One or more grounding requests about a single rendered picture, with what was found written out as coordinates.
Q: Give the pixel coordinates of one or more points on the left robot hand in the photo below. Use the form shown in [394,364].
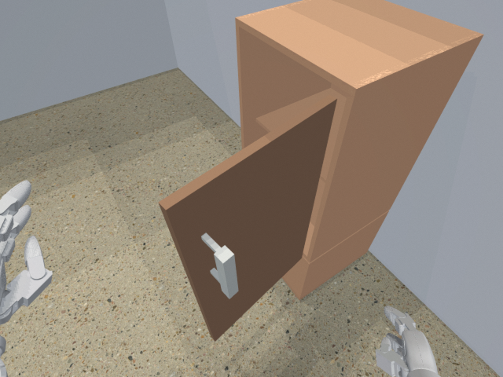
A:
[29,284]

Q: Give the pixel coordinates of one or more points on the handle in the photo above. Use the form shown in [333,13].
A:
[226,273]

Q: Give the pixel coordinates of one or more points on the cupboard door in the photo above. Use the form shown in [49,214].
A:
[258,203]

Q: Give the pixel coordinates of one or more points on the right robot hand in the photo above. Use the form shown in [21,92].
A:
[410,353]

